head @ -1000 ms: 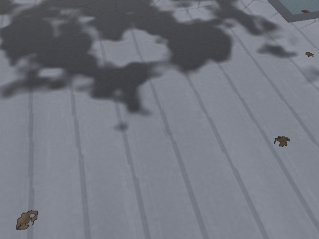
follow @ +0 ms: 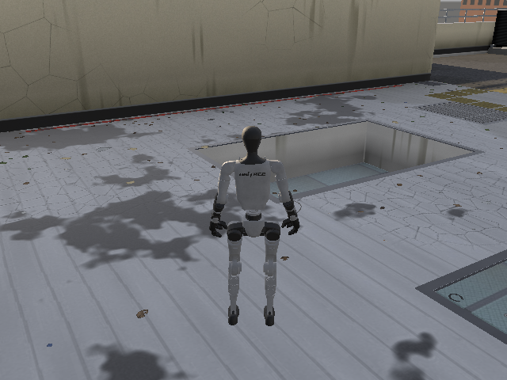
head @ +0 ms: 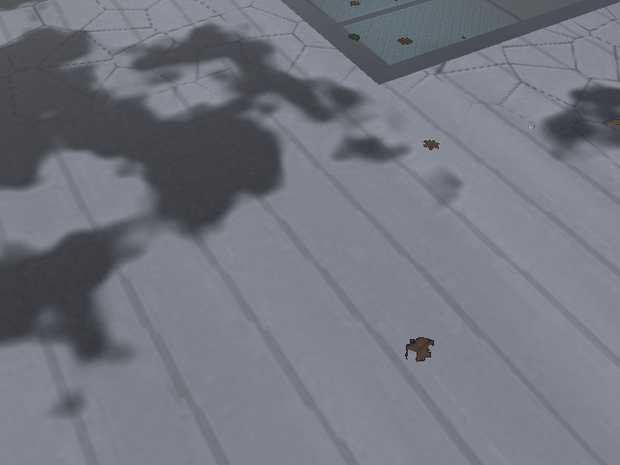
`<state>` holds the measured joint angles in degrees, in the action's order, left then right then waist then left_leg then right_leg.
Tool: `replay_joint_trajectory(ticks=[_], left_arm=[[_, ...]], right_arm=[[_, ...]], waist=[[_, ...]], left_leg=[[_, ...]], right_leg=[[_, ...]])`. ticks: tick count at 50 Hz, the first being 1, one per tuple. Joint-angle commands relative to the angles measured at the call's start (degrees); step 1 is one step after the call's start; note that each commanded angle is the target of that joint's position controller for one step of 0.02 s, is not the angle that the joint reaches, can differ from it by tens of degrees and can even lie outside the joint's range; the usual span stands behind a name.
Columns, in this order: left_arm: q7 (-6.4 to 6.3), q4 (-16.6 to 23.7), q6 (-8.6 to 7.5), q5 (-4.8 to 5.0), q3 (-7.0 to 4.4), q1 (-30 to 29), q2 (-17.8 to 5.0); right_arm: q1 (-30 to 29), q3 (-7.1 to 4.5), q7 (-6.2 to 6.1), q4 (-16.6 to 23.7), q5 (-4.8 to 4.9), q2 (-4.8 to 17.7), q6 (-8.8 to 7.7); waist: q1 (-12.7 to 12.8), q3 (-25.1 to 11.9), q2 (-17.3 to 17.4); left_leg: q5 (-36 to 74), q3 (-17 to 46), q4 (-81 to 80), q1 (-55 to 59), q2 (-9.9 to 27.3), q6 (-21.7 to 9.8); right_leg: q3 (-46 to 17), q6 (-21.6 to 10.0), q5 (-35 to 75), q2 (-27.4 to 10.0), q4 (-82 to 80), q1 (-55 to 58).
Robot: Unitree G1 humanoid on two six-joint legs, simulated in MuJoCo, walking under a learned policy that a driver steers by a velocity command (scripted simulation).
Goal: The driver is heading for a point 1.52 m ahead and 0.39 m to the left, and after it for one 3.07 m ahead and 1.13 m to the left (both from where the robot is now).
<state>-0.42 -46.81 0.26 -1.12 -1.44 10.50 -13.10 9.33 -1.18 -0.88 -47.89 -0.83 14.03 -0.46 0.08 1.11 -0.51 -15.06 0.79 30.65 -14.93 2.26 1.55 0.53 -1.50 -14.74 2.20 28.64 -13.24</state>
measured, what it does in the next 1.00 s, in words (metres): shifts its weight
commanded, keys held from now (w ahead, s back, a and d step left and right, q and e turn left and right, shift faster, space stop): no key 0.70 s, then w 0.30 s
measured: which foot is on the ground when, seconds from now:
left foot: down 0.00-1.00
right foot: down 0.00-0.96, up 0.98-1.00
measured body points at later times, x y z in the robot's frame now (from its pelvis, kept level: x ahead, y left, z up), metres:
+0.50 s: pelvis +0.02 +0.00 +0.00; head +0.03 +0.00 +0.45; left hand +0.10 +0.27 -0.14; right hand +0.10 -0.26 -0.14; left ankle +0.01 +0.13 -0.74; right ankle +0.01 -0.11 -0.74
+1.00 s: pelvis +0.06 +0.04 -0.01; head +0.06 +0.06 +0.44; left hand +0.07 +0.31 -0.16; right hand +0.09 -0.23 -0.14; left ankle +0.04 +0.13 -0.74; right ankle +0.00 -0.10 -0.73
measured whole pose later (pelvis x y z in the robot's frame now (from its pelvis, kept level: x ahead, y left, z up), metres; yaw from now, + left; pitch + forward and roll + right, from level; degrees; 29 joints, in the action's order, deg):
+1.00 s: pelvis +0.06 +0.04 -0.01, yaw +1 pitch +0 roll +0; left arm -1.1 -62.5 -1.9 1.7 -3.2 16.6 -15.0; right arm 15.0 -2.9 -0.3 -61.5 0.9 13.4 -4.5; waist -0.3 -0.2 -2.1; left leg -17.6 -3.7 32.2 -13.2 0.0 -2.8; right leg -1.1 -1.8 -24.0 -1.0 37.1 -12.1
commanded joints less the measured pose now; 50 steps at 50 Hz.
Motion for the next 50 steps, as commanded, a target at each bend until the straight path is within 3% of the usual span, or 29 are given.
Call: replay_joint_trajectory(ticks=[1, 10, 35, 37, 39, 41, 42, 44, 45, 47, 48, 49, 50], left_arm=[[-0.43, 2.15, -0.63, 0.39, -1.78, -0.81, -6.26], [-1.03, -3.11, 0.01, 0.87, -2.15, -0.68, -6.37], [-1.59, -13.81, -0.25, 0.91, -1.11, -0.54, -5.78], [-1.79, -14.77, -0.02, 1.36, -1.38, 1.1, -6.43], [-1.9, -14.52, -0.2, 1.95, -2.19, 2.47, -8.78], [-1.75, -14.93, -1.35, 2.33, -3.26, 5.5, -11.65], [-1.71, -14.71, -1.99, 2.32, -3.42, 5.65, -11.56], [-1.4, -13.42, -3.07, 2.49, -3.27, 3.39, -10.47], [-1.25, -12.58, -3.29, 3.03, -3.21, 1.36, -10.14], [-0.89, -11.32, -2.95, 3.55, -3.15, -2.15, -9.85], [-0.73, -10.94, -3.02, 3.23, -2.72, -2.26, -8.41], [-0.28, -10.22, -3.44, 2.3, -1.52, -2.85, -4.35], [-0.4, -7.67, -4.49, 2.52, -1.44, -3.92, -3.29]], right_arm=[[-0.37, -1.48, -0.29, 1.71, 0.32, 7.06, -1.12], [-1.2, -1.49, -0.58, -2.15, 0.53, 6.75, -0.43], [0.91, -1.38, -1.74, -11.38, 0.53, 5.59, 0.38], [2.36, -1.37, -1.89, -12.42, 0.93, 5.02, 0.54], [0.97, -1.49, -1.97, -11.42, 1.16, 5.14, 0.07], [-0.39, -1.13, -1.31, -10.17, 1.49, 3.04, -1.47], [-0.61, -1.27, -0.83, -9.93, 1.81, 3.25, -2.2], [0.04, -1.49, 0.01, -9.59, 2.5, 3.36, -3.32], [1.2, -1.58, 0.31, -9.87, 2.63, 3.36, -3.82], [8.78, -2.27, 0.47, -13.72, 2.15, 3.05, -4.27], [13.67, -2.73, 0.53, -15.63, 1.73, 3.58, -4.06], [20.73, -3.52, 0.32, -16.65, 1.53, 6.65, -4.03], [25.7, -4.26, 1.1, -17.02, 1.39, 12.12, -4.63]], waist=[[-0.43, -3.32, 3.36], [-0.35, -2.89, 0.47], [-0.26, 0.49, 0.43], [0.09, 0.14, -0.91], [1.19, 4.39, -3.93], [2.17, 6.43, -10.01], [2.09, 7.41, -9.79], [0.51, 7.72, -8.37], [-0.87, 7.29, -7.46], [-4.63, 4.65, -5.18], [-5.91, 3.0, -1.92], [-7.83, -0.23, 10.09], [-8.25, -0.65, 20.62]], left_leg=[[12.13, 2.8, -4.54, 3.11, 2.52, -1.77], [15.24, 1.84, -4.71, 4.53, 1.42, -2.16], [8.33, 0.32, -7.73, 4.39, -0.27, -1.39], [-5.67, -2.2, -5.45, 3.03, -2.68, -1.86], [-17.01, -3.64, -0.01, -3.99, -4.08, -2.79], [-11.82, -4.39, 11.1, -9.0, -3.15, -3.17], [-11.15, -2.44, 15.0, -10.59, -1.16, -3.96], [-14.66, -0.5, 15.35, -12.44, 1.2, -5.62], [-13.69, -0.94, 9.52, -9.01, 1.49, -6.34], [-1.98, -6.14, -3.27, 8.48, -2.9, -5.95], [-0.32, -3.96, -4.83, 15.1, -2.5, -5.5], [-6.28, 11.6, -11.87, 22.41, 7.75, -8.21], [-14.69, 35.72, -21.26, 25.87, 19.3, -16.39]], right_leg=[[-3.79, -1.14, 9.63, -3.69, -3.55, 1.27], [-3.53, -0.62, 14.79, -4.0, -3.51, 4.22], [-2.86, -0.42, 7.3, -3.85, -7.04, 2.62], [-3.01, -1.63, -9.89, -3.21, -8.19, 2.16], [-9.22, -5.09, -28.63, -7.18, -12.12, -1.07], [-22.82, -10.64, -35.53, -16.9, -18.95, -0.76], [-26.79, -12.55, -34.15, -19.85, -20.67, -1.69], [-26.32, -12.34, -28.68, -20.74, -20.22, -0.57], [-22.54, -10.67, -24.95, -18.99, -19.11, -1.37], [-12.1, -7.29, -17.41, -11.92, -13.05, -8.98], [-8.11, -5.88, -12.89, -8.89, -6.1, -12.5], [-0.62, -2.4, -8.96, -3.37, 12.76, -19.27], [0.78, -1.07, -17.91, 1.65, 26.99, -31.02]])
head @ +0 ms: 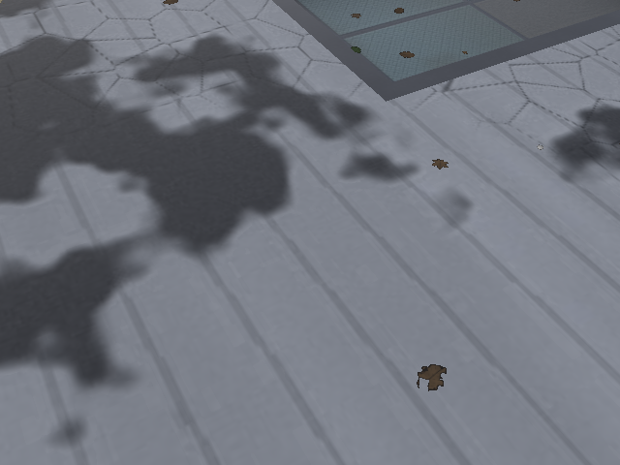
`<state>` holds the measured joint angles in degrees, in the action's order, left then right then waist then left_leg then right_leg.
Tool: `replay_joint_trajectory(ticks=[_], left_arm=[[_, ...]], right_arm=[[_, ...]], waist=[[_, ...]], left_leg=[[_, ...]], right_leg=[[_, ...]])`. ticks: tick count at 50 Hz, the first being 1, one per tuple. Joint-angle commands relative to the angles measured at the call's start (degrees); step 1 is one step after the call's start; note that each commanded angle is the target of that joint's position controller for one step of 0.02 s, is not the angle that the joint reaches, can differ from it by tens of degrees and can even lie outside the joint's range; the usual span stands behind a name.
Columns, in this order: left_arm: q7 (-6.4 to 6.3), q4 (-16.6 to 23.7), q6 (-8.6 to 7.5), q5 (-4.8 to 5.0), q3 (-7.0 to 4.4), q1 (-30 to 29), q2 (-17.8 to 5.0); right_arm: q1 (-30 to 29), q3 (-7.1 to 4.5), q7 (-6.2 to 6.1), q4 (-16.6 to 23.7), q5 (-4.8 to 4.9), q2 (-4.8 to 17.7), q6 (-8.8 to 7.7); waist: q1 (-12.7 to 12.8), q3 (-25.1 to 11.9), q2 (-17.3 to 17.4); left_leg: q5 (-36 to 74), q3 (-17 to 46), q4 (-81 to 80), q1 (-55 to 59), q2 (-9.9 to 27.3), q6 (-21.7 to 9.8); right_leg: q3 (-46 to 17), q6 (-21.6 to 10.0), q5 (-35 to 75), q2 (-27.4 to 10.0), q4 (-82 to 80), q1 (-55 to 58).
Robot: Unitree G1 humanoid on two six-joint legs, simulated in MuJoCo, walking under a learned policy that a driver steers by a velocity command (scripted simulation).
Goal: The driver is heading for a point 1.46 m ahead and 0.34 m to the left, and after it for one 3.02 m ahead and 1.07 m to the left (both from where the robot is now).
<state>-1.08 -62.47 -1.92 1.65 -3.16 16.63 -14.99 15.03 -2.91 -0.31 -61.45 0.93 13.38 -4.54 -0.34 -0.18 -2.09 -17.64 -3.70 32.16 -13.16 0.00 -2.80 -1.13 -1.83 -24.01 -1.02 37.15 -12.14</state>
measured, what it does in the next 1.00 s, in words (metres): walks ahead, turning left: right foot, then left foot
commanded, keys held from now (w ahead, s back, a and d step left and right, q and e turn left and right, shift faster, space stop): w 0.44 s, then w+q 0.56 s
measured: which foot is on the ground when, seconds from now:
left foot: down 0.00-0.46, up 0.48-0.96, down 0.98-1.00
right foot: up 0.00-0.42, down 0.44-1.00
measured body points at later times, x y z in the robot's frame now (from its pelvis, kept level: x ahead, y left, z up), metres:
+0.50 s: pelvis +0.25 -0.03 -0.01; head +0.29 -0.03 +0.44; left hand +0.45 +0.21 -0.11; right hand +0.17 -0.28 -0.15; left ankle +0.03 +0.10 -0.66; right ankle +0.36 -0.12 -0.73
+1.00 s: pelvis +0.54 +0.03 -0.02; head +0.57 +0.05 +0.43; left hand +0.46 +0.29 -0.16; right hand +0.79 -0.16 -0.11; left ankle +0.64 +0.14 -0.73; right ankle +0.37 -0.12 -0.71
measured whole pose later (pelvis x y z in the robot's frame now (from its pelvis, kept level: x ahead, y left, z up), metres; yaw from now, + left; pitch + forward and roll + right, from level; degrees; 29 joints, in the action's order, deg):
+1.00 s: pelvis +0.54 +0.03 -0.02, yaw +15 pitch +2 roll -2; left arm -1.6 -58.3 -2.6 0.2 -3.5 18.1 -15.0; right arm 2.9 -3.9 3.2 -44.7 1.5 13.4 -3.2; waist 1.6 2.5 0.4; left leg -6.3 -4.4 35.4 -30.4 0.2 -6.8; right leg 15.7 1.6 -25.8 -4.3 32.4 3.1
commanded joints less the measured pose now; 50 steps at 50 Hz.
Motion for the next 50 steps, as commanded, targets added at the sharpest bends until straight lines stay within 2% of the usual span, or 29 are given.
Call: replay_joint_trajectory(ticks=[1, 2, 4, 5, 7, 11, 16, 18, 19, 20, 21, 22, 23, 24, 25, 26, 27, 28, 30, 32, 34, 36, 39, 43, 45, 47, 48, 49, 50], left_arm=[[0.44, 8.15, -3.06, 0.8, -0.16, -10.61, -3.53], [0.94, 7.89, -3.64, 1.43, -0.17, -10.05, -3.96], [1.08, 7.09, -4.16, 0.43, -0.78, -9.76, -5.06], [1.3, 7.07, -4.12, -0.06, -1.07, -10.35, -5.25], [1.78, 7.34, -3.69, -0.5, -0.87, -11.52, -3.2], [2.2, 11.5, -3.21, -0.43, 0.42, -21.35, -0.2], [3.42, 14.98, -3.4, 0.19, 0.97, -28.01, -1.18], [3.93, 15.74, -3.8, 0.2, 0.53, -27.42, -2.68], [3.99, 15.45, -3.95, 0.13, -0.12, -25.0, -4.09], [3.82, 14.35, -3.95, 0.09, -1.07, -20.09, -5.86], [3.42, 11.41, -3.76, 0.28, -2.51, -10.34, -8.13], [2.83, 8.73, -3.38, -0.07, -3.64, 0.41, -10.75], [2.47, 7.3, -3.07, -1.45, -4.65, 8.01, -15.33], [2.5, 7.04, -3.02, -1.34, -3.13, 6.63, -10.85], [2.48, 7.78, -3.46, -0.84, -2.2, 0.19, -8.08], [2.53, 8.98, -3.99, -0.84, -1.41, -5.41, -5.7], [2.92, 8.95, -4.67, -1.39, -0.82, -8.68, -3.52], [3.16, 8.61, -5.26, -1.97, -0.31, -10.41, -1.81], [3.15, 7.34, -5.5, -2.32, -0.34, -9.9, -1.53], [2.43, 6.35, -5.68, -2.48, -0.73, -8.66, -3.52], [1.47, 5.85, -5.62, -2.72, -0.95, -7.04, -4.77], [0.75, 5.83, -5.47, -2.85, -0.97, -5.69, -5.53], [-0.04, 5.96, -5.1, -2.37, -1.04, -3.18, -6.88], [-0.34, 4.76, -3.37, -1.46, -1.51, 2.71, -8.25], [-0.41, 5.18, -2.27, -1.16, -1.91, 2.72, -9.24], [-0.78, 6.51, -1.36, -1.12, -2.46, 0.98, -10.94], [-0.99, 7.16, -0.83, -1.19, -2.63, 0.0, -11.53], [-1.1, 7.9, -0.71, -1.07, -2.37, -0.8, -11.13], [-0.85, 9.99, -1.53, -2.2, -1.25, 1.04, -7.52]], right_arm=[[16.06, -1.32, 0.7, -2.78, -0.81, 9.77, -1.58], [11.76, -0.6, 0.8, -1.17, -0.66, 7.29, -2.32], [7.17, 0.0, 1.43, 0.84, -0.58, 6.56, -2.64], [7.49, 0.57, 1.44, 0.93, -0.83, 4.87, -2.33], [10.98, 0.92, 0.93, 0.22, -1.22, 4.25, -1.69], [12.64, 0.72, -0.52, 0.74, -1.31, 6.46, -0.86], [15.64, -0.03, -0.87, -0.32, -0.38, 7.22, -0.63], [14.59, -0.56, -0.93, -0.12, -0.23, 7.87, -0.23], [13.66, -0.9, -0.98, 0.26, -0.34, 8.64, 0.03], [12.83, -1.24, -1.03, 0.6, -0.49, 9.36, 0.46], [11.8, -1.14, -1.02, 1.1, -0.79, 8.98, 1.02], [10.93, -0.6, -0.85, 2.36, -1.35, 8.08, 1.07], [18.01, 1.59, 0.08, 3.26, -0.99, -0.24, 0.06], [15.9, 1.35, 0.47, 2.27, 0.34, 1.14, -1.74], [9.73, -0.2, 0.49, 4.79, 2.34, 5.74, -2.66], [6.07, -0.53, -0.01, 5.87, 2.68, 6.87, -2.92], [4.64, -1.09, -0.7, 6.08, 1.96, 6.39, -2.51], [6.33, -1.51, -1.09, 5.65, 1.4, 5.27, -1.41], [8.57, -1.45, -1.16, 5.27, 1.45, 2.28, 0.56], [5.64, -1.77, -1.33, 7.07, 1.17, 2.64, 1.52], [1.29, -2.13, -1.17, 9.1, 0.65, 3.66, 1.52], [-1.8, -2.14, -0.47, 10.37, 0.42, 3.6, 0.98], [-8.72, -1.3, 0.88, 12.92, 0.17, 2.39, 0.54], [-16.2, -0.41, 2.66, 17.25, 0.23, 1.64, 0.62], [-16.95, -0.62, 3.6, 19.22, 0.44, 2.52, 0.72], [-12.88, -1.83, 4.17, 19.77, 0.56, 5.12, 1.03], [-6.37, -3.11, 4.22, 18.7, 0.76, 7.48, 1.16], [3.2, -5.18, 3.52, 16.52, 0.94, 11.22, 1.29], [9.91, -7.14, 2.01, 15.22, 0.75, 17.42, 1.91]], waist=[[-5.23, 4.3, 14.05], [-3.3, 7.03, 9.51], [-1.42, 7.34, 6.2], [-1.38, 6.71, 6.58], [-2.02, 5.27, 7.78], [-3.65, 7.1, 6.52], [-3.99, 9.55, 7.47], [-2.09, 8.12, 7.75], [-0.24, 5.67, 8.71], [2.55, 1.77, 10.14], [7.29, -3.9, 10.25], [11.5, -10.72, 8.46], [8.0, -21.16, -6.6], [8.82, -22.76, -7.99], [7.36, -11.59, -6.85], [5.05, -5.63, -2.23], [2.85, -2.1, 0.37], [0.41, -0.99, -1.04], [-1.25, 0.52, -2.54], [-1.69, 2.9, -2.39], [-1.1, 4.13, -0.98], [-0.42, 4.13, -0.12], [1.93, 4.95, 0.97], [4.64, 6.72, 2.01], [3.7, 6.03, 0.75], [0.31, 1.78, -2.32], [-3.48, -1.95, -3.09], [-8.45, -6.86, -1.66], [-8.62, -12.76, 8.44]], left_leg=[[-17.04, 43.3, -23.52, 20.41, 24.0, -13.97], [-16.34, 37.54, -23.36, 19.07, 21.94, -12.17], [-2.99, 26.23, -23.82, 17.29, 17.43, -8.13], [5.45, 20.88, -23.9, 16.35, 15.19, -6.68], [18.07, 14.56, -23.64, 16.44, 12.76, -6.33], [22.64, 8.9, -25.77, 11.88, 10.75, -6.37], [23.56, 6.87, -26.75, 14.3, 13.21, -6.6], [32.25, 5.95, -23.34, 18.35, 14.58, -5.81], [42.26, 5.52, -19.8, 20.0, 14.98, -5.22], [53.31, 4.82, -13.83, 20.84, 14.88, -4.55], [58.89, 3.16, -3.05, 18.52, 12.83, -3.17], [47.9, 2.8, 11.85, 6.22, 10.83, -1.67], [11.93, 2.56, 36.56, -17.32, -0.34, 2.4], [-13.56, 12.23, 46.67, -23.14, -2.78, 1.01], [-10.92, 11.98, 49.61, -28.4, 0.6, -0.21], [-5.23, 10.34, 47.23, -26.85, 4.15, -0.87], [-1.3, 9.56, 43.5, -23.93, 6.32, -0.97], [1.14, 10.09, 40.5, -19.6, 8.18, -1.17], [1.79, 9.99, 37.9, -16.22, 9.06, -1.3], [5.18, 10.15, 35.13, -19.82, 9.4, -0.58], [10.95, 11.07, 30.06, -24.95, 9.4, 0.42], [17.62, 10.54, 23.09, -26.8, 8.71, 0.81], [23.45, 5.82, 12.89, -25.72, 7.73, 0.89], [19.56, 2.69, 6.02, -30.35, 6.64, -0.34], [13.89, 0.41, 4.25, -28.79, 4.94, -1.8], [8.05, -3.23, 4.54, -20.01, 0.75, -3.99], [6.95, -4.24, 3.63, -11.39, -1.83, -5.6], [10.43, -2.49, -0.46, 3.48, -3.47, -8.02], [8.16, 17.59, -1.85, 22.07, 8.35, -13.27]], right_leg=[[-2.89, -1.63, -7.95, 0.73, 28.39, -36.42], [-4.18, -2.77, -1.19, -1.95, 31.23, -39.37], [-2.65, -3.06, 8.54, -5.01, 27.81, -38.19], [-1.82, -2.61, 11.4, -5.74, 25.07, -35.55], [0.7, -1.02, 14.6, -5.21, 21.11, -33.17], [3.5, 1.06, 22.23, -3.03, 5.48, -29.11], [4.03, -0.65, 25.91, -1.6, -4.82, -25.02], [3.91, -2.43, 23.72, -0.87, -7.0, -22.58], [4.59, -3.39, 22.12, 0.48, -7.05, -18.44], [5.77, -4.52, 20.5, 2.37, -6.46, -11.67], [6.65, -6.15, 20.87, 3.92, -7.07, 0.3], [-0.58, -8.95, 19.37, -2.45, -4.9, 18.49], [-30.01, -18.8, 3.94, -19.16, -10.03, 39.98], [-43.29, -18.77, -1.29, -22.04, -20.43, 37.76], [-33.61, -15.23, -0.58, -20.23, -22.15, 28.28], [-24.39, -13.02, 4.95, -18.52, -23.78, 17.72], [-17.91, -11.17, 9.88, -16.43, -25.7, 9.22], [-12.02, -9.45, 12.61, -14.09, -27.42, 3.88], [-6.21, -8.99, 14.46, -12.46, -29.96, -1.9], [-2.35, -9.54, 16.68, -12.38, -32.07, -3.5], [0.18, -9.75, 19.44, -12.53, -32.7, -1.52], [3.37, -9.0, 22.88, -11.95, -32.45, 1.11], [7.83, -7.82, 25.44, -11.56, -32.63, 4.02], [10.15, -7.37, 30.76, -14.56, -28.49, 15.46], [11.59, -6.39, 40.79, -15.78, -24.09, 19.15], [13.41, -5.0, 61.27, -15.88, -14.87, 20.14], [14.21, -4.08, 67.44, -15.13, -5.5, 18.65], [15.14, -1.93, 62.7, -12.8, 7.91, 11.74], [15.7, 1.02, 35.9, -7.94, 28.18, -6.91]])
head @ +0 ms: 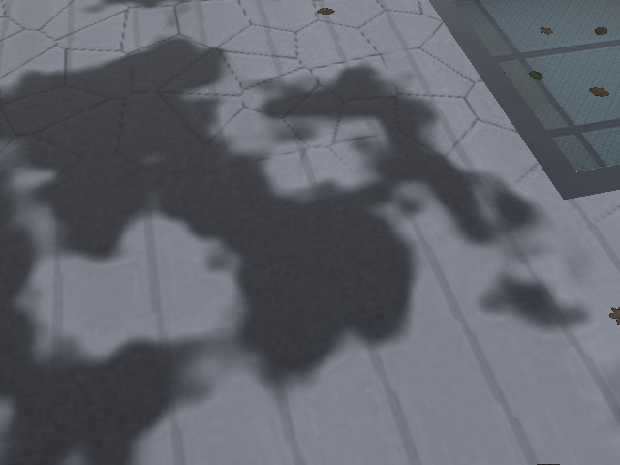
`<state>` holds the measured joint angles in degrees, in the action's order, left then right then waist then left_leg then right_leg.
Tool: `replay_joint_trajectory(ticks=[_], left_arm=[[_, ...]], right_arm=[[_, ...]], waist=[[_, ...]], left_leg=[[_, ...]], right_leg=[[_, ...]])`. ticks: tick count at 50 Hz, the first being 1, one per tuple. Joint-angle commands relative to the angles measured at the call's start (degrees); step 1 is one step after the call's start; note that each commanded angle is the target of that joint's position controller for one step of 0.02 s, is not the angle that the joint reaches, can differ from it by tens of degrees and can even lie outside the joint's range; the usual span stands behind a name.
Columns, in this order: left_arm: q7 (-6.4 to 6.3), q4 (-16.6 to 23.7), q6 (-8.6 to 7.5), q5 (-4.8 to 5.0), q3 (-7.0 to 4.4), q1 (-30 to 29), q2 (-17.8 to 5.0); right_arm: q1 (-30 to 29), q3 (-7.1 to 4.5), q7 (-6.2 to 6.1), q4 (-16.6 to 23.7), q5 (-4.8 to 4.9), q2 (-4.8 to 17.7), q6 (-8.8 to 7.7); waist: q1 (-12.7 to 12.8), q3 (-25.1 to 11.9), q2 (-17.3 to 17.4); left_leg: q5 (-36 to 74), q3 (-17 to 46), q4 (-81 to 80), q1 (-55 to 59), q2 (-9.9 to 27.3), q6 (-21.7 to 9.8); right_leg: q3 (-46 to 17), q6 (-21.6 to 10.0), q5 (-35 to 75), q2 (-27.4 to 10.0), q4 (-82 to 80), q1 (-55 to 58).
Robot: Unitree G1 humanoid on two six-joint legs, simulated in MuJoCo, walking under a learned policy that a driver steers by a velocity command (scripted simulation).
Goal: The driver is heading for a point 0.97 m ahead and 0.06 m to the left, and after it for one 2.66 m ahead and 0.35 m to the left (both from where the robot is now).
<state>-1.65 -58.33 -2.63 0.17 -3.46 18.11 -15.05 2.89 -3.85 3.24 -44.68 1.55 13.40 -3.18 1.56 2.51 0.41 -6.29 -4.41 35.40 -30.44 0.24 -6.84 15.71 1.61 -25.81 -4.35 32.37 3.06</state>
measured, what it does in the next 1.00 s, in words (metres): walks ahead: right foot, then left foot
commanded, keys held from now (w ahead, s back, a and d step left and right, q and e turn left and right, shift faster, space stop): w+q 0.24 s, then w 0.34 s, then no key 0.42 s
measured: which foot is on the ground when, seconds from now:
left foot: down 0.00-0.50, up 0.52-0.90, down 0.92-1.00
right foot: down 0.00-0.00, up 0.02-0.46, down 0.48-0.94, up 0.96-1.00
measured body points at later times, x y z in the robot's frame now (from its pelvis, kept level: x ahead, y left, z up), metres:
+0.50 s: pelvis +0.31 -0.01 +0.01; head +0.33 +0.00 +0.46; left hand +0.46 +0.28 -0.08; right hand +0.39 -0.29 -0.11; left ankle +0.13 +0.08 -0.70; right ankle +0.44 -0.09 -0.72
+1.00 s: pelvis +0.51 +0.04 +0.02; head +0.53 +0.05 +0.47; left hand +0.49 +0.31 -0.12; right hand +0.75 -0.15 -0.07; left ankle +0.57 +0.17 -0.71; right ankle +0.45 -0.09 -0.70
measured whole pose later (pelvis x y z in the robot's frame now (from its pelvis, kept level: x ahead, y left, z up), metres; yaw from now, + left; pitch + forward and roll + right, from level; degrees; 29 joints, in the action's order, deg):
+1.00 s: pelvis +0.51 +0.04 +0.02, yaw +14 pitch +2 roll -1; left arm 0.0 -54.2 -3.2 -0.2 -1.8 13.8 -15.3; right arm 5.7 -2.5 -0.6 -42.5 -1.3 13.1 -2.9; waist 2.9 0.9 -0.5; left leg -5.9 0.1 27.6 -23.6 -0.1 -1.4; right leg 0.0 -0.1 -26.4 1.4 35.8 -10.9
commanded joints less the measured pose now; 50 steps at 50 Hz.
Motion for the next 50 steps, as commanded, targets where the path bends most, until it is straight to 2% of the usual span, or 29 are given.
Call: replay_joint_trajectory(ticks=[1, 2, 3, 4, 5, 6, 8, 10, 15, 20, 22, 23, 24, 25, 26, 27, 28, 29, 30, 32, 34, 37, 42, 44, 46, 47, 48, 49, 50], left_arm=[[0.88, 8.45, -3.42, -0.56, 1.07, 1.83, -1.51], [1.82, 10.04, -5.76, 1.54, -0.32, -5.59, -7.2], [2.11, 11.17, -6.83, 2.69, -0.42, -8.55, -7.66], [1.67, 10.61, -7.04, 1.78, -0.46, -8.65, -6.94], [1.28, 10.09, -6.42, 0.7, -1.2, -8.18, -7.81], [1.36, 10.16, -5.45, 0.4, -1.47, -7.07, -7.81], [1.29, 11.0, -4.02, -0.48, -1.49, -6.92, -6.39], [0.99, 12.68, -3.4, -1.06, -1.22, -10.73, -5.33], [1.82, 15.39, -3.98, -0.37, -0.07, -20.12, -3.32], [3.1, 17.13, -5.18, 0.04, -0.57, -22.58, -6.43], [3.29, 16.64, -5.67, 0.05, -1.04, -19.52, -7.68], [3.14, 15.09, -5.88, -0.2, -1.82, -14.26, -8.95], [2.94, 13.4, -6.03, -0.85, -2.65, -6.01, -11.11], [2.84, 12.15, -5.82, -1.42, -3.87, 2.75, -15.47], [3.47, 9.7, -5.09, -0.05, -3.82, 6.56, -14.15], [3.6, 10.41, -4.9, 1.19, -2.5, 3.71, -9.89], [3.37, 11.56, -4.36, 0.75, -1.81, -0.47, -7.81], [3.36, 12.0, -4.03, 0.0, -1.29, -3.75, -6.88], [3.34, 12.41, -4.15, -0.69, -0.71, -5.97, -5.52], [3.34, 11.76, -4.34, -1.04, -0.3, -6.55, -5.02], [2.95, 10.5, -4.51, -0.97, -0.46, -5.97, -6.26], [1.95, 9.54, -3.34, -0.37, -0.87, -5.93, -8.17], [1.46, 7.04, -1.54, 0.22, -0.62, -2.48, -8.47], [1.39, 6.59, -0.95, 0.52, -0.62, -3.15, -8.62], [1.29, 6.21, -0.63, 0.8, -0.3, -3.06, -7.79], [1.29, 6.61, -1.13, -0.46, 0.2, -1.74, -6.53], [1.61, 5.34, -1.78, -1.24, 1.41, 5.69, -2.46], [1.62, 4.6, -1.36, -0.87, 1.79, 4.79, -2.64], [1.63, 5.51, -0.33, -0.04, 1.28, 1.0, -4.56]], right_arm=[[19.78, -5.85, -1.39, 0.12, -0.31, 19.43, -0.09], [20.87, -4.25, -1.25, 0.23, -1.03, 14.07, -0.5], [18.29, -3.58, -1.43, 0.35, -1.09, 11.29, -1.03], [13.91, -3.18, -1.36, 1.24, -0.8, 9.9, -1.42], [10.62, -2.57, -1.45, 2.18, -0.87, 7.95, -1.58], [9.22, -2.21, -1.66, 2.97, -1.37, 7.31, -1.63], [9.89, -2.47, -2.23, 3.1, -0.89, 8.65, -1.81], [11.64, -2.99, -3.16, 3.03, -0.68, 10.59, -1.79], [15.39, -2.84, -4.05, 2.12, -0.63, 10.33, -1.17], [18.8, -2.57, -4.13, -0.21, -0.66, 9.8, -0.98], [18.29, -2.73, -4.38, -0.25, -0.88, 10.45, -0.46], [17.39, -2.45, -4.4, 0.14, -0.94, 9.94, -0.26], [16.68, -1.63, -4.23, 0.97, -1.36, 8.3, -0.22], [22.44, -0.61, -4.16, 1.63, -1.34, 5.24, -0.75], [25.97, -0.03, -4.07, 1.01, -0.15, 4.4, -1.37], [21.55, -0.99, -3.96, 1.51, 0.73, 9.4, -1.78], [15.62, -1.03, -3.86, 2.97, 0.59, 10.14, -1.96], [12.24, -0.98, -3.84, 3.94, -0.39, 9.55, -2.12], [11.58, -1.32, -3.97, 4.09, -1.17, 9.23, -1.95], [14.39, -1.18, -4.1, 3.48, -1.39, 7.2, -1.34], [14.55, -0.63, -4.43, 3.77, -1.61, 5.12, -0.93], [11.1, 0.27, -4.39, 4.35, -1.73, 3.41, -0.59], [4.15, 0.12, -3.76, 5.59, -1.52, 4.55, -0.34], [3.53, -0.18, -3.47, 5.92, -1.8, 5.47, -0.59], [7.39, -0.92, -3.57, 4.4, -2.52, 7.1, -0.97], [10.14, -1.72, -4.08, 4.08, -3.18, 10.61, -1.03], [11.19, -1.62, -4.38, 3.75, -3.82, 11.24, -0.38], [12.32, -0.46, -4.22, 3.31, -3.23, 6.16, 0.47], [11.59, 0.45, -3.86, 2.69, -2.66, 3.85, 0.83]], waist=[[-5.34, -22.52, 14.21], [-8.77, -21.34, 7.34], [-7.83, -14.34, 5.3], [-4.74, -9.8, -0.67], [-2.72, -7.42, -0.97], [-1.04, -6.73, -0.01], [-0.02, -5.73, 0.16], [-0.66, -4.17, 0.67], [-4.95, -2.65, 4.58], [-5.63, -1.41, 5.83], [-3.58, -1.82, 7.09], [-0.77, -4.49, 6.68], [2.88, -11.44, 4.81], [3.01, -20.61, -5.88], [2.8, -23.36, -18.82], [3.73, -15.16, -11.38], [3.44, -8.84, -6.21], [1.96, -4.07, -2.92], [0.31, -2.38, -3.27], [-1.99, -3.48, -4.97], [-2.85, -4.64, -5.02], [-2.15, -6.76, -5.21], [0.75, -6.47, -5.53], [0.15, -5.93, -5.6], [-2.11, -7.06, -3.52], [-2.03, -10.88, -0.08], [1.07, -16.96, 8.19], [-1.46, -19.9, 10.29], [-1.97, -17.1, 10.02]], left_leg=[[-8.77, 51.85, -15.62, 52.86, 20.0, -19.79], [-7.53, 48.6, -18.7, 53.59, 18.56, -16.28], [-2.5, 38.59, -18.19, 46.96, 16.46, -13.69], [3.39, 31.48, -18.48, 37.76, 13.61, -11.71], [8.53, 26.55, -19.25, 30.86, 11.55, -10.29], [10.69, 24.91, -20.56, 26.31, 10.43, -10.09], [14.47, 22.66, -22.13, 21.77, 9.44, -10.61], [15.48, 20.2, -23.0, 19.15, 8.21, -10.26], [6.16, 16.06, -22.63, 16.3, 4.84, -5.72], [5.34, 21.23, -17.91, 25.79, 10.02, -4.86], [12.66, 22.24, -14.41, 28.74, 11.07, -3.91], [21.25, 20.78, -8.87, 29.01, 8.83, -2.81], [21.53, 18.22, 2.42, 24.8, 5.63, -1.22], [5.73, 13.26, 22.2, 7.42, -1.64, 2.88], [-26.23, 12.81, 35.71, -6.84, -6.15, 5.02], [-24.71, 15.77, 40.73, -13.53, -2.73, 4.37], [-19.69, 13.32, 40.35, -14.49, 0.19, 3.97], [-15.55, 11.26, 36.69, -13.24, 2.62, 3.97], [-13.0, 10.88, 33.01, -10.23, 4.39, 4.27], [-13.14, 9.47, 29.1, -4.21, 5.0, 5.61], [-11.46, 7.88, 22.94, -2.76, 4.63, 7.17], [-1.41, 5.85, 10.58, 1.52, 3.72, 8.02], [6.35, 5.75, -1.51, 5.2, 1.65, 7.33], [4.43, 5.82, -5.01, 6.51, 1.22, 5.98], [14.83, 5.78, -13.56, 15.16, 0.89, 3.67], [36.4, 10.76, -10.36, 24.57, 6.53, 1.29], [51.06, 18.88, -5.71, 38.11, 15.55, -6.49], [48.28, 23.46, -7.22, 38.08, 19.24, -10.75], [37.66, 24.91, -9.8, 34.74, 18.69, -10.49]], right_leg=[[-12.93, -0.34, -6.79, 7.96, 49.55, -41.47], [-21.65, -2.29, -4.89, 4.66, 51.26, -48.12], [-20.98, -3.73, 0.0, 2.09, 48.01, -50.11], [-20.68, -3.77, 3.84, -0.51, 42.24, -47.17], [-20.46, -3.31, 5.85, -2.2, 37.29, -43.12], [-20.76, -2.73, 7.13, -3.0, 35.24, -39.5], [-19.76, -0.63, 8.76, -2.85, 30.04, -37.7], [-18.77, 1.27, 13.96, -1.89, 22.66, -38.77], [-16.85, 1.45, 32.75, 2.01, 1.38, -33.12], [-18.33, -1.88, 28.85, 2.03, -4.13, -34.1], [-17.13, -3.88, 23.77, 2.87, -5.36, -31.0], [-15.68, -5.44, 23.69, 4.21, -7.14, -24.1], [-19.26, -8.34, 25.56, 0.18, -4.87, -11.01], [-37.69, -15.76, 21.59, -11.4, -4.46, 10.59], [-58.7, -20.77, 7.94, -18.28, -13.79, 18.36], [-56.92, -18.29, -2.24, -17.05, -16.03, 13.47], [-48.62, -15.94, -1.14, -14.91, -16.82, 5.69], [-42.72, -15.22, 5.02, -12.61, -18.58, -2.53], [-38.48, -14.67, 15.51, -10.86, -19.26, -7.48], [-30.95, -14.54, 38.4, -8.57, -18.95, -11.71], [-25.07, -15.04, 55.37, -7.82, -18.19, -12.67], [-18.86, -13.43, 59.53, -5.29, -17.97, -13.15], [-18.93, -12.13, 51.95, -5.92, -16.03, -9.04], [-20.48, -11.55, 49.69, -6.89, -12.95, -7.54], [-20.38, -8.52, 44.67, -4.11, -6.9, -8.45], [-18.62, -5.91, 37.86, -1.07, -1.32, -12.71], [-16.98, -2.59, 17.59, 2.54, 6.24, -22.55], [-17.6, -0.72, -2.77, 3.65, 11.62, -24.5], [-18.7, 0.19, -12.43, 3.04, 14.79, -27.13]])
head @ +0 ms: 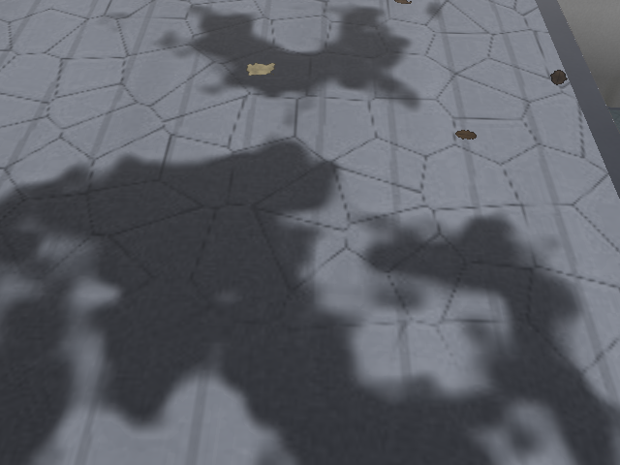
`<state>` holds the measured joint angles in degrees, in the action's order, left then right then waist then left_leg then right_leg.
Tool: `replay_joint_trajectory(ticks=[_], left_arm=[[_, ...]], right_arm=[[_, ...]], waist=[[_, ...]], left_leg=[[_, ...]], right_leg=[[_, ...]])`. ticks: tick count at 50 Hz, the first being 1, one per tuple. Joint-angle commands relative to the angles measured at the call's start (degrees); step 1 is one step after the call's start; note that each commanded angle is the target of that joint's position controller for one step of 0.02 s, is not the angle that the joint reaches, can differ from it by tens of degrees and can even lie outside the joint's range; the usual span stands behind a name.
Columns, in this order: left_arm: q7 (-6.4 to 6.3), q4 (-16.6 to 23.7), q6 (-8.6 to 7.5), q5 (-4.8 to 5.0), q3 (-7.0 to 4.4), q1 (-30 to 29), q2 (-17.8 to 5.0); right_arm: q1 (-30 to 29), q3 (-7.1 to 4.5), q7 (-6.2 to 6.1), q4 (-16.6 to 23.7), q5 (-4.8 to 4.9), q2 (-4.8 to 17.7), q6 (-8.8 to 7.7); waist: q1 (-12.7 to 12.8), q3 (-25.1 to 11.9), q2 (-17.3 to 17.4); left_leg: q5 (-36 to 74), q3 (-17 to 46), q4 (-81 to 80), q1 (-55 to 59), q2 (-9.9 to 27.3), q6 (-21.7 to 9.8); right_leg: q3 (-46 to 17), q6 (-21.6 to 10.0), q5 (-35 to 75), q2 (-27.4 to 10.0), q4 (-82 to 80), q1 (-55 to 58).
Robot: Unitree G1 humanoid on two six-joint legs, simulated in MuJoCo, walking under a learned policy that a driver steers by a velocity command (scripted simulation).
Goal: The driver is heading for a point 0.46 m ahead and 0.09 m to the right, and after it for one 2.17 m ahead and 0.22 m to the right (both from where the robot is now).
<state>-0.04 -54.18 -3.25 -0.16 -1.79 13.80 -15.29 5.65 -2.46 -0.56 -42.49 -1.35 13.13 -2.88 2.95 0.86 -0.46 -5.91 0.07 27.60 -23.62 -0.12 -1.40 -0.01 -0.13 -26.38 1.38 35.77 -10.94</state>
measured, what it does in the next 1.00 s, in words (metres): walks ahead: right foot, then left foot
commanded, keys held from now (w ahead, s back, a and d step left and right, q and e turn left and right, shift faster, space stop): no key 0.06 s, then w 0.42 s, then w+e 0.32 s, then e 0.20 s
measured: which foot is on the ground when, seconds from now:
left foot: down 0.00-0.22, up 0.24-0.54, down 0.56-1.00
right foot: up 0.00-0.18, down 0.20-0.56, up 0.58-1.00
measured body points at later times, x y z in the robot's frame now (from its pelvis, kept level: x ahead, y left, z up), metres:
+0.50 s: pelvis +0.12 +0.01 +0.01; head +0.14 +0.01 +0.46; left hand +0.04 +0.28 -0.12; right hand +0.33 -0.23 -0.09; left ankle +0.22 +0.15 -0.71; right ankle +0.01 -0.13 -0.73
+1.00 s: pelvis +0.34 +0.02 +0.00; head +0.38 +0.00 +0.44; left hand +0.58 +0.22 -0.10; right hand +0.30 -0.26 -0.15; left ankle +0.24 +0.15 -0.73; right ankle +0.48 -0.12 -0.71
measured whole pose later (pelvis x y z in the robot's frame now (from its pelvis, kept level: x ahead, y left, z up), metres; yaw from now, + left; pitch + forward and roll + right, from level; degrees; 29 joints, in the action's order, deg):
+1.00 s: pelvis +0.34 +0.02 +0.00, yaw -13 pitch +1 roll +3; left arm 2.8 -44.8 -1.8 0.3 -4.0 3.9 -14.3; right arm 16.6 -4.5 -2.4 -54.3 0.8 14.9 -3.3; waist -3.0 2.7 -1.2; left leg -21.7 -14.5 18.5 2.7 0.6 1.1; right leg 2.1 -2.9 -2.6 -3.5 36.8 -35.0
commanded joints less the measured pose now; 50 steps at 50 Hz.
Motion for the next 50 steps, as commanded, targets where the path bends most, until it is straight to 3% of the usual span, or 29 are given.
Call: replay_joint_trajectory(ticks=[1, 3, 4, 6, 7, 9, 10, 11, 12, 13, 14, 15, 16, 18, 21, 24, 26, 27, 28, 29, 30, 31, 32, 34, 36, 42, 45, 48, 50], left_arm=[[-0.42, 1.94, 1.54, 0.6, -0.64, 2.89, -5.01], [-1.27, 1.69, 3.78, 0.15, -1.17, 2.27, -5.59], [-1.48, 0.96, 4.28, 0.09, -1.14, 3.91, -5.0], [-1.28, -0.86, 4.1, -0.34, -0.93, 6.42, -3.45], [-1.15, -1.24, 3.9, -0.8, -1.16, 6.72, -3.92], [-1.12, -1.59, 3.24, -1.02, -1.23, 7.65, -3.84], [-1.26, -1.85, 2.78, -0.91, -1.24, 8.56, -4.37], [-1.61, -2.45, 2.23, -0.59, -1.98, 10.78, -7.63], [-1.6, -2.77, 1.63, 0.0, -3.44, 11.41, -12.88], [-1.86, -1.59, 0.51, -0.7, -3.44, 7.99, -12.75], [-1.93, -1.05, -0.63, -0.78, -2.79, 6.85, -9.59], [-1.65, -1.08, -1.42, 0.01, -2.58, 6.9, -8.09], [-1.39, -1.34, -1.77, 0.82, -2.48, 7.86, -7.32], [-1.16, -2.0, -1.61, 0.95, -2.11, 9.16, -5.8], [-1.05, -2.25, -0.93, 0.67, -2.63, 10.3, -7.81], [-0.73, -2.9, -0.66, 1.51, -3.42, 11.41, -9.75], [-0.61, -3.02, -0.49, 2.08, -3.6, 10.38, -9.9], [-0.6, -2.7, -0.56, 2.02, -3.5, 9.24, -9.69], [-0.5, -1.92, -0.78, 1.67, -3.06, 7.52, -8.29], [-0.47, 0.35, -1.26, 0.55, -1.79, 7.26, -3.77], [-0.78, 1.21, -2.31, 1.7, -1.0, 10.14, -0.79], [-0.8, 1.06, -2.63, 3.09, -2.65, 7.97, -6.33], [-0.73, 1.55, -2.62, 3.42, -3.13, 5.91, -7.31], [-1.25, 1.21, -1.75, 2.4, -3.47, 5.08, -5.02], [-0.91, 1.34, -0.5, 2.35, -3.41, 5.8, -2.44], [0.37, 6.63, 0.4, 1.23, -3.12, -2.94, -1.32], [1.83, 9.89, 0.42, 0.3, -2.32, -9.04, -0.44], [3.03, 12.34, 1.2, 0.42, -3.01, -9.36, -2.75], [3.5, 12.32, 1.36, 0.37, -4.35, -4.41, -5.73]], right_arm=[[7.01, -0.96, 0.2, 0.33, 0.29, 4.92, 0.74], [0.93, -1.62, 0.03, 1.01, 0.19, 7.74, 1.04], [-0.76, -1.95, -0.19, 0.95, 0.28, 8.46, 1.38], [-2.28, -2.66, -0.48, 0.51, 1.18, 9.95, 2.28], [-1.44, -2.97, -0.64, 0.0, 1.62, 10.34, 2.52], [-1.44, -2.71, -0.74, -0.44, 2.0, 8.37, 2.2], [-2.21, -2.4, -0.67, -0.13, 2.29, 6.7, 1.88], [-4.6, -1.91, -0.65, 0.98, 2.67, 4.23, 1.3], [-6.57, -1.66, -0.48, 2.41, 3.48, 3.22, 0.08], [-7.42, -2.4, -0.37, 2.74, 3.57, 5.95, -0.95], [-5.44, -3.07, -0.08, 1.84, 3.37, 7.26, -1.59], [-3.86, -3.15, 0.15, 0.66, 2.76, 6.86, -1.91], [-4.22, -3.03, 0.45, 0.47, 2.34, 6.2, -2.26], [-6.63, -2.39, 1.2, 0.59, 2.28, 3.95, -2.64], [-9.09, -1.46, 2.24, 0.9, 2.78, 2.15, -2.45], [-9.62, -1.44, 2.59, 1.11, 3.17, 3.9, -2.04], [-5.76, -2.2, 2.29, 0.15, 3.12, 5.88, -2.04], [-0.29, -3.17, 1.79, -1.52, 3.08, 7.74, -1.98], [8.56, -4.61, 1.04, -3.91, 2.97, 10.82, -2.06], [17.87, -6.02, 0.12, -5.29, 1.72, 16.23, -1.81], [20.51, -5.79, 0.59, -6.25, 1.26, 17.28, -1.68], [16.54, -4.3, 0.8, -5.83, 1.34, 12.57, -2.18], [11.96, -3.33, 0.97, -5.17, 1.83, 9.55, -2.6], [5.85, -2.31, 1.49, -4.85, 1.5, 6.15, -3.24], [5.08, -2.15, 1.44, -6.02, 0.77, 4.87, -3.58], [5.28, -2.9, -0.37, -7.57, 0.17, 7.98, -3.47], [6.4, -3.39, -1.65, -7.75, 0.93, 10.19, -2.56], [7.3, -4.04, -2.23, -8.07, 2.42, 12.12, -1.2], [6.11, -4.62, -2.57, -7.32, 3.22, 13.45, -0.19]], waist=[[-3.24, -12.52, 8.87], [-1.19, -7.8, 7.79], [0.0, -7.63, 8.56], [1.46, -6.26, 10.0], [1.37, -5.2, 11.07], [2.04, -2.72, 9.72], [2.38, -0.77, 5.75], [3.19, 1.15, -2.27], [3.33, 5.19, -14.32], [2.86, 8.45, -14.83], [1.29, 7.43, -11.77], [0.68, 5.58, -9.06], [0.99, 4.55, -7.12], [1.69, 2.98, -6.14], [2.55, 2.55, -7.72], [2.22, 3.54, -8.2], [-1.09, 3.15, -7.48], [-4.14, 0.81, -6.81], [-8.44, -4.17, -4.25], [-11.41, -12.88, 7.03], [-10.25, -18.1, 18.22], [-9.33, -11.31, 11.57], [-7.58, -5.44, 9.93], [-4.48, -0.19, 7.31], [-2.61, 0.88, 7.42], [-2.09, 4.49, 3.48], [-3.93, 4.02, 3.18], [-3.07, 1.59, 4.46], [-0.1, -2.03, 5.36]], left_leg=[[26.53, 20.54, -4.39, 23.96, 17.87, -14.38], [12.35, 17.96, -8.81, 12.85, 16.01, -11.6], [0.77, 15.97, -11.28, 8.45, 13.91, -10.09], [-22.24, 11.41, -14.73, 0.66, 9.57, -7.45], [-28.45, 10.65, -15.65, -1.47, 8.81, -6.4], [-33.25, 10.26, -14.45, -3.69, 8.13, -4.65], [-31.96, 8.45, -9.8, -5.02, 6.35, -3.27], [-27.42, 2.31, 0.56, -8.42, 1.86, -0.68], [-19.51, -4.06, 12.91, -14.11, -3.55, 0.9], [-18.97, 0.54, 20.52, -18.8, -0.27, -0.22], [-17.26, 2.29, 24.1, -22.39, 1.16, -0.89], [-15.07, 2.56, 25.03, -24.49, 2.14, -1.29], [-12.54, 2.41, 23.81, -25.8, 3.13, -1.33], [-7.8, 0.12, 17.42, -20.99, 3.33, -0.56], [-4.03, -3.09, 8.65, -10.3, 1.51, 0.54], [-2.81, -3.87, 3.86, -3.48, 0.87, 0.03], [-1.7, -3.53, 0.53, 4.76, 0.19, -1.24], [-1.98, -3.65, -0.58, 12.82, -0.67, -2.21], [-2.0, -0.37, -1.08, 24.95, 2.05, -3.94], [-6.58, 16.07, -2.91, 42.12, 15.65, -8.44], [-17.28, 37.3, -12.13, 45.46, 25.13, -14.52], [-22.51, 34.11, -13.52, 38.53, 23.62, -13.04], [-20.73, 25.77, -14.69, 31.7, 21.29, -10.56], [-10.7, 14.35, -18.03, 21.72, 16.81, -8.02], [-2.84, 7.02, -19.53, 17.59, 14.76, -7.14], [14.4, -4.98, -20.44, 15.52, 14.1, -8.01], [24.0, -10.22, -17.46, 14.99, 13.67, -7.07], [31.72, -11.15, -11.07, 21.6, 15.56, -5.7], [40.84, -11.46, -1.1, 23.77, 15.44, -4.21]], right_leg=[[-3.38, 2.43, -12.73, -3.47, 12.81, -14.57], [-3.38, 3.27, -6.08, -4.93, 10.96, -11.06], [-2.13, 3.11, -1.75, -4.71, 7.46, -7.44], [2.84, 1.67, 9.57, -1.83, 0.93, 0.63], [4.71, 0.77, 9.96, -0.59, 0.95, 2.13], [4.05, -2.28, 5.03, -1.37, -2.2, 2.45], [-0.4, -4.87, 0.31, -4.41, -8.88, 1.89], [-9.92, -8.59, -10.32, -10.84, -17.63, 0.79], [-25.85, -13.15, -20.78, -19.28, -28.34, 0.65], [-31.74, -14.73, -16.49, -23.21, -30.9, 1.27], [-29.16, -13.95, -9.65, -22.39, -29.17, 5.33], [-25.4, -12.55, -3.5, -20.55, -27.58, 10.17], [-22.2, -11.49, 2.72, -19.65, -26.87, 13.67], [-14.73, -9.66, 12.29, -16.46, -26.61, 14.03], [-8.55, -9.14, 15.89, -13.99, -26.64, 8.58], [-8.46, -9.55, 15.77, -15.62, -25.9, 5.66], [-9.0, -8.54, 19.9, -15.94, -22.84, 2.99], [-7.85, -7.39, 26.76, -14.64, -17.98, 0.82], [-4.69, -5.28, 30.72, -11.31, -6.78, -3.98], [0.39, -1.44, 17.62, -5.53, 14.19, -18.57], [-2.6, -0.42, -7.12, -0.38, 28.68, -29.05], [-7.22, -1.25, -4.78, -3.93, 36.09, -32.72], [-6.46, -2.37, 0.85, -6.2, 36.5, -33.49], [-5.98, -2.58, 8.89, -9.08, 32.58, -29.59], [-5.84, -2.69, 12.38, -9.99, 30.76, -26.41], [-4.33, -0.77, 24.75, -8.81, 14.88, -28.97], [1.32, -0.62, 29.4, -6.88, 5.72, -23.14], [2.57, -2.52, 25.22, -5.01, 1.6, -20.94], [4.77, -4.75, 20.33, -1.58, -0.22, -14.25]])
Next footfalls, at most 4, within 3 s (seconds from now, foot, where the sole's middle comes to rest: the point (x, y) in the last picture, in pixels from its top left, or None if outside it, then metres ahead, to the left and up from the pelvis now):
0.20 right None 0.05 -0.13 -0.77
0.56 left None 0.27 0.15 -0.77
1.04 right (391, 451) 0.52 -0.13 -0.77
1.46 left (279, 432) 0.54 0.11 -0.77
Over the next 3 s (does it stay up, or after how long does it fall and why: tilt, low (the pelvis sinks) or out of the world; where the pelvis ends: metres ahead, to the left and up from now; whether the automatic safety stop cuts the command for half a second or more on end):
stays up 0.49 0.00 0.00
